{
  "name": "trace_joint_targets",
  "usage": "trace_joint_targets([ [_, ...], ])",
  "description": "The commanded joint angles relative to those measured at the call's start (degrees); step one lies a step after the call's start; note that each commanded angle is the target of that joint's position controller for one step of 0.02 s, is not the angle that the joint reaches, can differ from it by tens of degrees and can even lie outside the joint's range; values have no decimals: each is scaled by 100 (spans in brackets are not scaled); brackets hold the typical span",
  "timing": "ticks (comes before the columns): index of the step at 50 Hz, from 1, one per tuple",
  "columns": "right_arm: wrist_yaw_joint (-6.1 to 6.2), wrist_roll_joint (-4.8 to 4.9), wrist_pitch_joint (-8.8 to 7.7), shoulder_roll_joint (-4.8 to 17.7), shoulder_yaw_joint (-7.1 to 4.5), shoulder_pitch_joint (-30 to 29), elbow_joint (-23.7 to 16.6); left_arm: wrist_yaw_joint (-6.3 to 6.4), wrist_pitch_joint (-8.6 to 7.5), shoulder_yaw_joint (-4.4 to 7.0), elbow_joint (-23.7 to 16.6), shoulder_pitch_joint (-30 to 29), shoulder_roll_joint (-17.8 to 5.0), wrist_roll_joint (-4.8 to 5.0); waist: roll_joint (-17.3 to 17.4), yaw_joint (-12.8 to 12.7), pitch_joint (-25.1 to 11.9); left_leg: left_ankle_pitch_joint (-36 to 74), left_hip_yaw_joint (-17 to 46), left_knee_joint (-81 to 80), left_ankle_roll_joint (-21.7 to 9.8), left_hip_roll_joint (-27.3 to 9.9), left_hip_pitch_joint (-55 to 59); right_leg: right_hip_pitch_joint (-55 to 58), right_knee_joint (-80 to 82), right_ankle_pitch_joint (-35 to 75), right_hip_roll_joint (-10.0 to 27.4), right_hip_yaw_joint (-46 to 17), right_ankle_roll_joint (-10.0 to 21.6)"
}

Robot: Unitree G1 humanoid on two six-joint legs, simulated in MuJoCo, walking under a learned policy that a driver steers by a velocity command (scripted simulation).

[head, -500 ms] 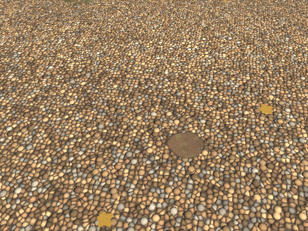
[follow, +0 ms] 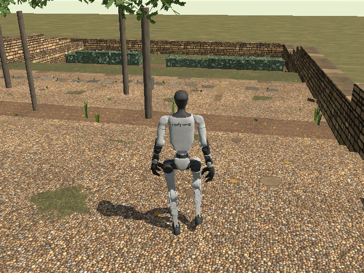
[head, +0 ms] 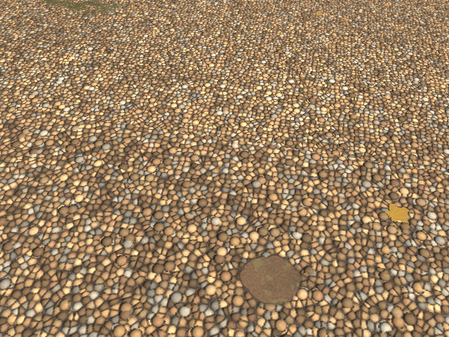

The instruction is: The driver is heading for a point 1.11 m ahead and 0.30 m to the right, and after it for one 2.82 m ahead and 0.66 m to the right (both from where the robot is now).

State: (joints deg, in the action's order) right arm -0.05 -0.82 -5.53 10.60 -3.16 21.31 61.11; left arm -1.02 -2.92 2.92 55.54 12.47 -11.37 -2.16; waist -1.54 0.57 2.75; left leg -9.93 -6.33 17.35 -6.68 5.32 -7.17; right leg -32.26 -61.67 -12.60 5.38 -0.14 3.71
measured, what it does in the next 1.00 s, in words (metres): walks ahead, turning right: right foot, then left foot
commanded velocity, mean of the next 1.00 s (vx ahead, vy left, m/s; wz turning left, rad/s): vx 0.50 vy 0.00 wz -0.22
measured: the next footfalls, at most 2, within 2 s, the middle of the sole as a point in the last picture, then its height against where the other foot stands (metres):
right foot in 0.30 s outside the picture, level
left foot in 0.86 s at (213, 282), level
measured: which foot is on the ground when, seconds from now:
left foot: down 0.00-0.32, up 0.34-0.84, down 0.86-1.00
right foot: up 0.00-0.28, down 0.30-0.88, up 0.90-1.00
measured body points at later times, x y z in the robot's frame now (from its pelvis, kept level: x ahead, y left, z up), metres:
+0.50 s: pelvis +0.29 -0.06 +0.00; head +0.31 -0.07 +0.45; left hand +0.32 +0.20 -0.14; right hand +0.33 -0.30 -0.15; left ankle +0.24 +0.08 -0.66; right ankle +0.31 -0.11 -0.74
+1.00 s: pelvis +0.55 -0.02 -0.01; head +0.58 -0.01 +0.44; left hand +0.64 +0.24 -0.15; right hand +0.63 -0.30 -0.12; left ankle +0.62 +0.06 -0.74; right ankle +0.43 -0.11 -0.66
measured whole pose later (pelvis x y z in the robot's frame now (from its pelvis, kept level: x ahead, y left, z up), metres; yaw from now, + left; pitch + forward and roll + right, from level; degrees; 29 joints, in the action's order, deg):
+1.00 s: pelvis +0.55 -0.02 -0.01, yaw -16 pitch +1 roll +0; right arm 0.3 -2.0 -4.5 12.0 -2.9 7.9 48.1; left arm -0.4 -2.5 5.1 52.5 19.6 -15.0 -1.2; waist -2.3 -2.4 2.2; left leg -10.4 -5.9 27.6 -2.6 -0.1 -18.2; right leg -22.3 -65.6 -20.8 -1.0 -1.5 5.0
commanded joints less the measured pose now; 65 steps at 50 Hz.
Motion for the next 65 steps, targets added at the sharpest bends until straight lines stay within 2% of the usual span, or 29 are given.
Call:
trace_joint_targets([
  [1, 10, 16, -102, 527, -33, 253, -204, -51, 80, 28, -264, -10, -196, 7, 390, -132, 314, 1091, 1194, -1181, -568, -1537, -175, -476, 565, 631, 161, 142, -157],
  [8, 57, -1, -90, 529, 23, 993, -22, -67, 19, -56, -732, -1374, -127, 102, 533, 276, 372, 2282, 827, -966, -425, -1531, 808, -441, 2447, 1340, -159, 525, -124],
  [11, 113, -61, -67, 601, 4, 1047, 43, -52, -41, -29, -865, -1557, -220, 95, 555, 238, 401, 2952, 826, -640, -462, -1756, 1396, -402, 2820, 929, -266, 524, 76],
  [13, 145, -79, -62, 702, -24, 847, 25, -8, -96, 31, -772, -1129, -319, 92, 617, -32, 180, 4320, 699, -23, -348, -1786, 1505, 331, 3056, 454, -529, 622, 275],
  [14, 148, -86, -46, 765, -42, 773, 26, 34, -130, 93, -583, -532, -417, 87, 631, -283, -131, 4911, 638, 664, -279, -1735, 1503, 1012, 3204, 317, -718, 675, 387],
  [15, 136, -54, -21, 771, -41, 653, 0, 83, -183, 173, -253, 436, -533, 46, 479, -697, -624, 4698, 456, 1746, -167, -1531, 1151, 2183, 3574, 621, -779, 695, 525],
  [16, 111, 17, -27, 604, 17, 628, -161, 145, -227, 299, -38, 1434, -942, -106, 99, -1022, -1293, 2922, 306, 3331, -70, -1281, -35, 3710, 3597, 231, 266, -412, 807],
  [17, 36, 255, -11, 33, 105, 1338, -244, 115, -203, 439, 1, 1733, -1483, -160, -1242, -701, -1954, -1408, 95, 5578, 189, -136, -2139, 5181, 4174, -74, 1952, -3348, 1674],
  [18, 50, 98, 11, 584, -41, 952, -214, 58, -116, 392, -54, 1231, -1218, 62, -373, -585, -1708, -1696, 953, 6049, 87, -311, -2653, 4758, 4585, -402, 1722, -3704, 1547],
  [19, 35, 58, -5, 587, -61, 417, -405, 41, -122, 293, -154, 599, -906, 123, -182, -373, -827, -1183, 962, 5895, 68, -591, -2884, 3921, 4693, -319, 1553, -2735, 1343],
  [20, 22, 36, -29, 500, -47, 134, -461, 20, -170, 207, -168, 334, -585, 103, 103, -265, -410, -830, 944, 5585, 79, -778, -2754, 3260, 4894, 278, 1304, -2148, 1175],
  [22, -31, -122, 91, 339, -53, 128, -465, 67, -239, 84, -3, 342, -231, 127, -62, 44, -159, -592, 873, 5012, 171, -1009, -2283, 2526, 5101, 971, 796, -1342, 853],
  [24, -88, -172, 187, 232, -54, 81, -511, 92, -305, 70, 153, 691, -297, 155, -118, 117, -173, -522, 728, 4716, 310, -1012, -2198, 2457, 5144, 1597, 641, -1146, 890],
  [27, -125, -183, 269, 268, -49, -565, -782, 121, -315, 112, 204, 986, -577, 188, -93, 92, 40, -150, 572, 4107, 568, -1089, -2643, 2390, 5342, 1611, 530, -1029, 992],
  [31, -129, -106, 278, 346, -24, -1650, -1198, 118, -268, 95, 205, 1368, -566, 180, -163, -169, 235, 573, 484, 2902, 797, -1045, -2982, 2551, 5404, 1673, 371, -1023, 931],
  [37, -116, -22, 213, 414, 32, -2668, -1683, 152, -213, 147, 185, 1836, -682, 122, -316, -501, 174, 782, 511, 1941, 778, -800, -2978, 3238, 4877, 2360, 420, -1242, 935],
  [40, -101, 15, 120, 585, -1, -2500, -1794, 201, -182, 225, 57, 1597, -843, 85, -390, -300, 102, 401, 615, 1443, 632, -702, -2320, 3266, 4478, 2673, 497, -1429, 757],
  [42, -29, 13, 26, 778, -102, -1420, -1511, 167, -185, 283, -65, 1268, -977, 114, -266, 191, -338, 259, 478, 913, 463, -443, -747, 2897, 3452, 3319, 229, -1290, 529],
  [43, 42, -98, -51, 1031, -199, -565, -1308, 127, -201, 258, -150, 1215, -832, 160, 121, 515, -915, 229, 811, 788, 278, -837, 531, 2311, 2218, 2822, -164, -1014, 409],
  [44, 111, -278, -70, 1561, -310, 240, -1362, 132, -204, 158, -419, 1435, -381, 304, 968, 645, -1909, -538, 2570, 658, -26, -2466, 2047, 1095, 361, 637, -721, -526, 243],
  [45, 67, -215, 46, 1777, -359, -17, -1387, 145, -167, 175, -565, 1873, -368, 347, 2013, 266, -2245, -746, 4719, -150, -525, -3232, 2307, -105, -712, -1922, -1172, -311, 215],
  [46, 42, -166, 126, 1223, -255, -530, -1519, 177, -65, 234, -405, 1806, -660, 203, 1084, 45, -1470, -1448, 4261, -164, -529, -3076, 1561, -419, -1256, -1527, -675, -456, 251],
  [47, 30, -118, 118, 729, -127, -875, -1571, 114, -37, 227, -436, 1355, -609, 119, 429, 57, -704, -1395, 3335, -285, -415, -2723, 750, -455, -1142, -1047, -462, -434, 217],
  [48, 29, -121, 93, 591, -82, -993, -1541, 59, -16, 212, -501, 1143, -457, 109, 409, -28, -342, -898, 2564, -484, -248, -2430, 196, -300, -851, -748, -287, -419, 178],
  [49, 60, -105, 56, 537, -61, -927, -1463, 9, 45, 232, -568, 1024, -462, 32, 640, -98, -210, -462, 2086, -589, -153, -2239, -82, -196, -656, -627, -165, -397, 129],
  [51, 64, -56, -48, 561, -68, -706, -1351, -75, 188, 225, -621, 1005, -401, 0, 771, -181, -222, 391, 1487, -668, -110, -2099, -223, -89, -640, -407, -143, -289, 54],
  [54, 57, -19, -137, 681, -110, -428, -1272, -133, 286, 206, -899, 472, -394, 9, 605, -178, -206, 1143, 910, -770, -192, -2126, -13, -558, -501, 44, -67, -227, -28],
  [60, 74, -28, -103, 788, -113, -60, -1174, -247, 300, 80, -1391, -682, -307, 11, 602, 6, 98, 1669, -57, -767, -124, -1969, 195, -662, 1170, 1130, -91, 158, -85],
  [65, 130, -28, 38, 1048, -167, 362, -1060, -321, 281, 42, -1770, -1399, -362, -16, 628, 233, 261, 2336, -467, -475, -62, -2213, 868, -339, 2210, 592, -263, 677, 200],
])
Over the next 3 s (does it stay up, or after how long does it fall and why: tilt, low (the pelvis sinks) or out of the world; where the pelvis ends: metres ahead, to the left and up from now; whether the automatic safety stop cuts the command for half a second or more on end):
stays up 0.98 -0.38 0.00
